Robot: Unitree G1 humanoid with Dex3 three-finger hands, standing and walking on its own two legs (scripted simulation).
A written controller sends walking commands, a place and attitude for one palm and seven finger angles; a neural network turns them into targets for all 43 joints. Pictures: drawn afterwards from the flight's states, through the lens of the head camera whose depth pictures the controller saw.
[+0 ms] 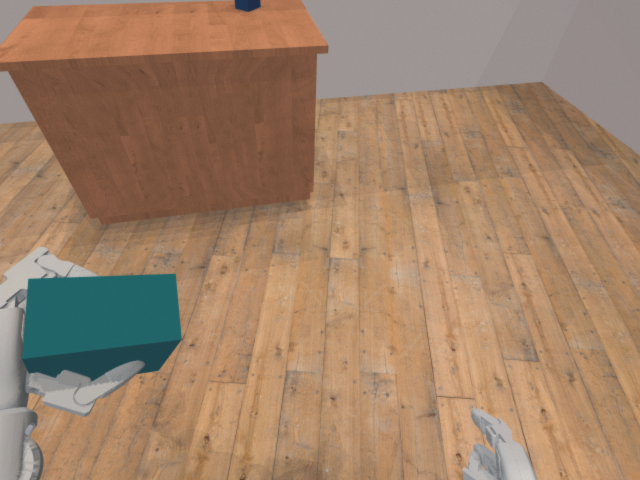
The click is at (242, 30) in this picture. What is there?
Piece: table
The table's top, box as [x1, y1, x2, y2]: [0, 0, 327, 71]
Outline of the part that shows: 327,44 300,0 260,0 261,6 249,12 235,9 234,0 33,6 0,45 0,71 323,53 327,52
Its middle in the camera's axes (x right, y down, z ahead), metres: -0.53 -0.74 +1.36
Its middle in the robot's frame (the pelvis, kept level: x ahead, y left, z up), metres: +1.49 +0.61 -0.03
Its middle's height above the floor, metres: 0.74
